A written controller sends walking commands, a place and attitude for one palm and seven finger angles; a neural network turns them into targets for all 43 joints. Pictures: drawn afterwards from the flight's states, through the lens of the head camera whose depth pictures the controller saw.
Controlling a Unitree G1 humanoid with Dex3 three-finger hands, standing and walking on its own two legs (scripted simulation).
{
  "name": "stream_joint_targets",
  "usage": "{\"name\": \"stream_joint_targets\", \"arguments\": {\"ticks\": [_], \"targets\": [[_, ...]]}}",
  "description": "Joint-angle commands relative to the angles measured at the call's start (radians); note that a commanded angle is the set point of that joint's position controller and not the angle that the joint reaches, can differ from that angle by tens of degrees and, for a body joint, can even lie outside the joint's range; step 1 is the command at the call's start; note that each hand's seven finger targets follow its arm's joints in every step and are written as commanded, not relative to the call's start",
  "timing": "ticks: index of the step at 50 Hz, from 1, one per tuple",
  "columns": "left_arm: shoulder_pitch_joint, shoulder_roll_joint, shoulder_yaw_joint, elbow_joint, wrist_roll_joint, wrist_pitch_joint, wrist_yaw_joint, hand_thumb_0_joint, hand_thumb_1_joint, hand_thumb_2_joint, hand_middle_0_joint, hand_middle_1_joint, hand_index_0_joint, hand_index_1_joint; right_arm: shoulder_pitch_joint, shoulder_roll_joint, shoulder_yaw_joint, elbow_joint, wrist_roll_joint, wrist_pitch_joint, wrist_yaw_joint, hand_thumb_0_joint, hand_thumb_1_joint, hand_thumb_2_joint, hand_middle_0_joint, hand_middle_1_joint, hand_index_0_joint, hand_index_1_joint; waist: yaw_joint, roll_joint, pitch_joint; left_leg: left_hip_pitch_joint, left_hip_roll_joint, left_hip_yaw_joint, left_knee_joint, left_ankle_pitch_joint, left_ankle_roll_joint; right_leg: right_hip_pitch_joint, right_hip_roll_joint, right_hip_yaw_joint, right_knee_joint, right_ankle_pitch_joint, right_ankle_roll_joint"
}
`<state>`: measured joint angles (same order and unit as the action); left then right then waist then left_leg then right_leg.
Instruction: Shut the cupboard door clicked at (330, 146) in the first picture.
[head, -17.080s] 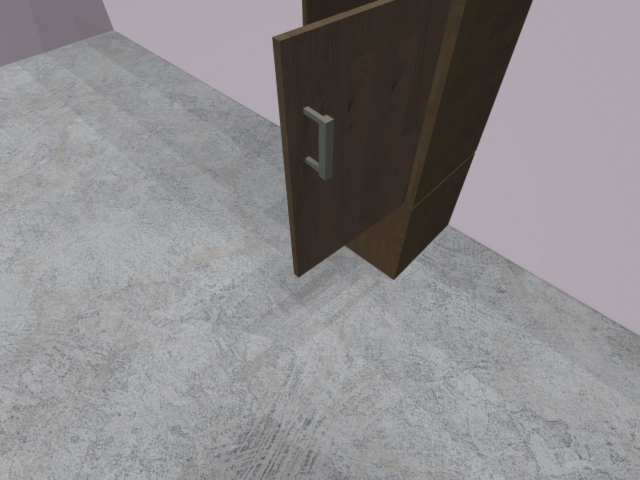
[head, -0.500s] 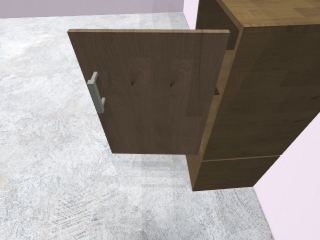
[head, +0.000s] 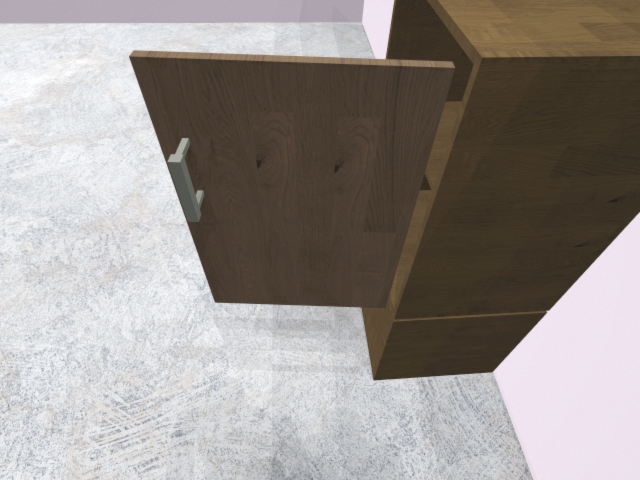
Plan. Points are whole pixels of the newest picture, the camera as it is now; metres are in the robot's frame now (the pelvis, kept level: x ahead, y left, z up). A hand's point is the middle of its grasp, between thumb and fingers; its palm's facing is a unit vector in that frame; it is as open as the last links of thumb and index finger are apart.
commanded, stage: shuffle to correct the standing spot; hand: left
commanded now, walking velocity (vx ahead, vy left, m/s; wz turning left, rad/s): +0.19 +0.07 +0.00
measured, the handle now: (189, 181) +0.51 +0.24 +0.07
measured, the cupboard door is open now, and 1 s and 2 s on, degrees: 84 84 84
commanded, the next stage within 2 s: come to a stop and stand still in 0.14 s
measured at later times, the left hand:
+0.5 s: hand out of the picture +0.12 +0.18 -0.17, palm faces +0.03 -0.97 -0.24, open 7.3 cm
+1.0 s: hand out of the picture +0.07 +0.18 -0.17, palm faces +0.02 -0.97 -0.22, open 7.3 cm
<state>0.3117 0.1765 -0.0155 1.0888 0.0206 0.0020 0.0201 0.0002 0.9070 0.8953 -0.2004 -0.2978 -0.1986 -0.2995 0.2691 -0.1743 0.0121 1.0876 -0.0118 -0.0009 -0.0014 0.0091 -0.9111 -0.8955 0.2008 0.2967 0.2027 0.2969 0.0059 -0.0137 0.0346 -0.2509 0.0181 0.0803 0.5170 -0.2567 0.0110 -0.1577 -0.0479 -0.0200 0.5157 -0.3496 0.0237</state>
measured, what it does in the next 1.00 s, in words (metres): steps on the spot: right foot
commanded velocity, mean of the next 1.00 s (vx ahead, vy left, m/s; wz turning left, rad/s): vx -0.02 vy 0.02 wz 0.00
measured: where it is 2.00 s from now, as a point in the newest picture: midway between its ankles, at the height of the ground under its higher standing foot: outside the picture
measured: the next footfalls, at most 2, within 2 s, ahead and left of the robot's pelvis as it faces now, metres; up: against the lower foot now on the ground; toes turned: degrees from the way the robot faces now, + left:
right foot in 0.36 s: +0.08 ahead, -0.11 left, +0.00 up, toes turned +1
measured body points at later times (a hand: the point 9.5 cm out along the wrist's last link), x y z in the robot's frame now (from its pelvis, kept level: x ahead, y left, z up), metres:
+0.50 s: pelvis +0.08 +0.00 -0.01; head +0.11 -0.01 +0.44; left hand +0.12 +0.23 -0.16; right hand +0.07 -0.21 -0.17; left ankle +0.03 +0.11 -0.72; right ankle +0.04 -0.09 -0.73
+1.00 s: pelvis +0.04 +0.00 +0.00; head +0.06 -0.01 +0.45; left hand +0.07 +0.23 -0.15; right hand +0.10 -0.23 -0.16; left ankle +0.07 +0.12 -0.73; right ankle +0.03 -0.10 -0.73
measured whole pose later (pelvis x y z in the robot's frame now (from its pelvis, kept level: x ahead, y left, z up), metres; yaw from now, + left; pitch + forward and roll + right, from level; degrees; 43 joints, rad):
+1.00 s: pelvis +0.04 +0.00 +0.00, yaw +0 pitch -1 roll +1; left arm 0.25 0.17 0.01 1.03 0.02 0.02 0.03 0.00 0.92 0.90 -0.20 -0.30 -0.20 -0.30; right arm 0.19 -0.17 -0.02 1.04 -0.01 0.02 -0.02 0.00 -0.93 -0.90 0.20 0.30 0.20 0.30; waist 0.00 -0.01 0.04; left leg -0.24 0.03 0.10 0.48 -0.22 -0.01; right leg -0.22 -0.02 -0.05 0.54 -0.31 -0.02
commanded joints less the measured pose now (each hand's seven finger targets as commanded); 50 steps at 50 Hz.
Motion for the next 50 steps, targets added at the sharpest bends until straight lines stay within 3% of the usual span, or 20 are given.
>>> {"name": "stream_joint_targets", "arguments": {"ticks": [1,4,7,10,12,14,16,18,19,20,23,26,28,31,35,39,41,42,45,50], "targets": [[0.07,0.14,0.04,-0.031,0.002,-0.015,0.004,0.0,0.9,0.9,-0.2,-0.3,-0.2,-0.3,0.026,-0.075,-0.025,-0.046,-0.008,-0.016,-0.003,0.0,-0.9,-0.9,0.2,0.3,0.2,0.3,0.007,-0.08,0.117,-0.054,0.013,-0.016,-0.018,-0.125,0.016,-0.125,-0.096,0.133,-0.198,-0.215,-0.102],[0.084,0.143,0.048,-0.026,0.001,-0.019,0.003,0.0,0.9,0.9,-0.2,-0.3,-0.2,-0.3,0.038,-0.069,-0.024,-0.049,-0.007,-0.027,-0.004,0.0,-0.9,-0.9,0.2,0.3,0.2,0.3,0.005,-0.079,0.114,-0.06,0.008,-0.003,0.018,-0.069,0.017,-0.11,-0.109,0.132,-0.162,-0.114,-0.114],[0.078,0.118,0.051,-0.032,0.004,-0.022,0.001,0.0,0.9,0.9,-0.2,-0.3,-0.2,-0.3,0.095,-0.095,-0.027,-0.028,-0.006,-0.043,-0.01,0.0,-0.9,-0.9,0.2,0.3,0.2,0.3,-0.011,0.054,0.062,0.053,0.062,-0.059,-0.026,0.133,0.047,-0.118,-0.05,0.017,-0.006,0.056,-0.087],[0.015,0.057,0.038,-0.066,0.006,-0.03,0.003,0.0,0.9,0.9,-0.2,-0.3,-0.2,-0.3,0.239,-0.157,-0.045,0.011,-0.011,-0.047,-0.03,0.0,-0.9,-0.9,0.2,0.3,0.2,0.3,-0.056,0.278,0.013,0.271,0.252,-0.304,-0.133,0.466,0.194,-0.342,0.053,-0.106,0.334,-0.226,-0.056],[-0.059,0.052,0.042,-0.095,0.001,-0.035,0.003,0.0,0.9,0.9,-0.2,-0.3,-0.2,-0.3,0.252,-0.136,-0.039,0.016,-0.014,-0.048,-0.033,0.0,-0.9,-0.9,0.2,0.3,0.2,0.3,-0.062,0.204,0.038,0.271,0.304,-0.331,-0.132,0.585,0.255,-0.416,0.011,-0.063,0.425,-0.313,-0.07],[-0.032,0.022,0.043,-0.086,-0.003,-0.035,-0.001,0.0,0.9,0.9,-0.2,-0.3,-0.2,-0.3,0.155,-0.126,-0.035,-0.012,-0.016,-0.044,-0.034,0.0,-0.9,-0.9,0.2,0.3,0.2,0.3,-0.014,0.142,0.028,0.143,0.259,-0.225,-0.107,0.574,0.211,-0.258,-0.004,-0.062,0.277,-0.233,-0.067],[0.095,0.009,0.046,-0.041,-0.002,-0.039,-0.002,0.0,0.9,0.9,-0.2,-0.3,-0.2,-0.3,0.056,-0.102,-0.025,-0.032,-0.005,-0.042,-0.04,0.0,-0.9,-0.9,0.2,0.3,0.2,0.3,0.061,0.04,-0.02,0.033,0.152,-0.102,0.005,0.485,0.108,-0.008,0.006,-0.07,-0.031,0.155,-0.042],[0.177,0.126,0.06,-0.002,-0.005,-0.055,0.016,0.0,0.9,0.9,-0.2,-0.3,-0.2,-0.3,0.046,-0.047,-0.017,-0.059,0.012,-0.041,-0.036,0.0,-0.9,-0.9,0.2,0.3,0.2,0.3,0.057,-0.209,-0.088,-0.136,0.038,-0.004,0.126,0.001,-0.001,0.18,-0.25,0.205,-0.089,0.797,-0.108],[0.163,0.147,0.055,-0.005,-0.008,-0.054,0.018,0.0,0.9,0.9,-0.2,-0.3,-0.2,-0.3,0.058,-0.042,-0.024,-0.053,0.014,-0.035,-0.038,0.0,-0.9,-0.9,0.2,0.3,0.2,0.3,0.046,-0.175,-0.091,-0.125,0.019,-0.018,0.198,-0.256,-0.016,0.164,-0.339,0.229,-0.089,1.012,-0.204],[0.119,0.158,0.053,-0.022,-0.001,-0.05,0.018,0.0,0.9,0.9,-0.2,-0.3,-0.2,-0.3,0.073,-0.03,-0.032,-0.048,0.016,-0.029,-0.039,0.0,-0.9,-0.9,0.2,0.3,0.2,0.3,0.027,-0.1,-0.079,-0.111,0.013,-0.039,0.215,-0.292,-0.015,0.126,-0.333,0.186,-0.065,1.058,-0.24],[0.059,0.116,0.049,-0.037,0.007,-0.039,0.037,0.0,0.9,0.9,-0.2,-0.3,-0.2,-0.3,0.042,-0.011,-0.033,-0.04,0.013,-0.008,-0.038,0.0,-0.9,-0.9,0.2,0.3,0.2,0.3,0.027,-0.237,0.003,-0.178,0.029,-0.036,0.24,-0.27,-0.017,0.123,-0.273,0.114,-0.026,1.206,-0.22],[0.013,0.131,0.059,-0.065,0.002,-0.02,0.039,0.0,0.9,0.9,-0.2,-0.3,-0.2,-0.3,0.052,0.002,-0.038,-0.029,0.011,0.001,-0.034,0.0,-0.9,-0.9,0.2,0.3,0.2,0.3,0.009,-0.125,-0.031,-0.073,0.003,0.012,0.044,-0.086,-0.028,0.105,-0.204,0.053,0.029,1.071,-0.177],[-0.018,0.141,0.069,-0.096,-0.009,-0.006,0.036,0.0,0.9,0.9,-0.2,-0.3,-0.2,-0.3,0.106,-0.031,-0.049,-0.017,0.003,-0.002,-0.035,0.0,-0.9,-0.9,0.2,0.3,0.2,0.3,-0.017,-0.052,-0.066,0.104,0.042,0.01,-0.07,0.347,-0.017,-0.007,-0.147,0.01,0.1,0.808,-0.113],[-0.037,0.072,0.061,-0.133,-0.006,0.01,0.039,0.0,0.9,0.9,-0.2,-0.3,-0.2,-0.3,0.083,-0.113,-0.063,-0.044,-0.005,-0.007,-0.036,0.0,-0.9,-0.9,0.2,0.3,0.2,0.3,-0.008,0.232,-0.078,0.186,0.282,-0.179,-0.105,1.018,0.157,-0.142,0.007,-0.05,0.286,-0.109,-0.028],[-0.049,0.06,0.066,-0.125,-0.007,0.028,0.026,0.0,0.9,0.9,-0.2,-0.3,-0.2,-0.3,-0.031,-0.119,-0.059,-0.09,-0.015,-0.005,-0.046,0.0,-0.9,-0.9,0.2,0.3,0.2,0.3,0.013,0.174,-0.019,0.094,0.275,-0.183,-0.135,0.783,0.192,-0.149,-0.003,-0.002,0.272,-0.161,-0.036],[0.02,0.063,0.058,-0.103,0.003,0.008,0.017,0.0,0.9,0.9,-0.2,-0.3,-0.2,-0.3,-0.047,-0.122,-0.064,-0.108,-0.004,-0.003,-0.037,0.0,-0.9,-0.9,0.2,0.3,0.2,0.3,0.033,0.063,-0.082,0.063,0.164,-0.11,-0.063,0.412,0.089,-0.007,-0.006,-0.013,-0.054,0.177,-0.024],[-0.006,0.127,0.059,-0.117,0.006,-0.006,0.019,0.0,0.9,0.9,-0.2,-0.3,-0.2,-0.3,-0.032,-0.067,-0.059,-0.118,0.002,0.001,-0.029,0.0,-0.9,-0.9,0.2,0.3,0.2,0.3,0.002,-0.105,-0.07,0.015,0.06,-0.034,-0.017,0.112,0.01,-0.021,-0.153,0.154,-0.123,0.402,-0.086],[-0.033,0.146,0.057,-0.12,0.001,-0.006,0.016,0.0,0.9,0.9,-0.2,-0.3,-0.2,-0.3,-0.017,-0.057,-0.056,-0.112,0.002,0.004,-0.024,0.0,-0.9,-0.9,0.2,0.3,0.2,0.3,-0.014,-0.086,-0.056,0.029,0.031,-0.026,-0.025,0.035,-0.006,-0.069,-0.195,0.161,-0.134,0.388,-0.116],[-0.061,0.127,0.05,-0.125,-0.001,-0.012,0.017,0.0,0.9,0.9,-0.2,-0.3,-0.2,-0.3,-0.019,-0.058,-0.053,-0.093,-0.004,0.009,-0.023,0.0,-0.9,-0.9,0.2,0.3,0.2,0.3,-0.015,-0.135,-0.057,0.082,0.049,-0.033,-0.043,0.092,-0.012,-0.109,-0.138,0.124,-0.124,0.349,-0.099],[-0.04,0.102,0.038,-0.099,-0.005,-0.008,0.012,0.0,0.9,0.9,-0.2,-0.3,-0.2,-0.3,-0.019,-0.059,-0.036,-0.06,-0.005,0.002,-0.017,0.0,-0.9,-0.9,0.2,0.3,0.2,0.3,-0.005,-0.024,0.034,0.063,0.082,-0.071,-0.144,0.054,0.0,-0.159,-0.074,0.093,-0.192,0.024,-0.059]]}}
